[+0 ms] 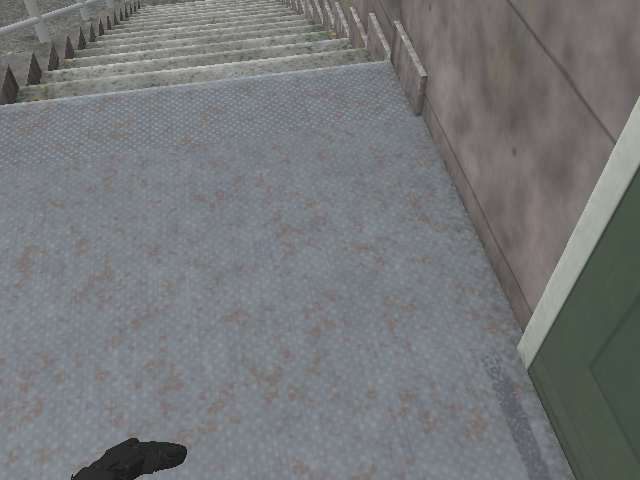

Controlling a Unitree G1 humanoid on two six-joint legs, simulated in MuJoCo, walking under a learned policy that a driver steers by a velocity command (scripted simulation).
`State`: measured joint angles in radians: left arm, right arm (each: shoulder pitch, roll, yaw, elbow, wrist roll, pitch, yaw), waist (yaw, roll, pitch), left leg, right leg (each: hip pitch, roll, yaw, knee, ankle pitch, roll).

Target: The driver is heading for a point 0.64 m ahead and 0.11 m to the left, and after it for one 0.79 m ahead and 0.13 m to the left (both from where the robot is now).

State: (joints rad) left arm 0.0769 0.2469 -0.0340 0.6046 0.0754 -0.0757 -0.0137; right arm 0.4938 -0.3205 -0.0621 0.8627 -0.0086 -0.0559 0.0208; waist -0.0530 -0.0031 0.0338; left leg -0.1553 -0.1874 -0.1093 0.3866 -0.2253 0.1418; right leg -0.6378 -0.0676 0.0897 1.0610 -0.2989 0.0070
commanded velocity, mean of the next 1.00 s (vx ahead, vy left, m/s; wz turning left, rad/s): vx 0.65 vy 0.00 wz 0.73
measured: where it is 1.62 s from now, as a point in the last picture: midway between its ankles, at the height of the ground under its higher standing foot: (241, 326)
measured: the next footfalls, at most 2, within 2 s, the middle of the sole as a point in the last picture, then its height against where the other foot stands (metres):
right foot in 0.20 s outside the picture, level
left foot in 0.60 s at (237, 378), level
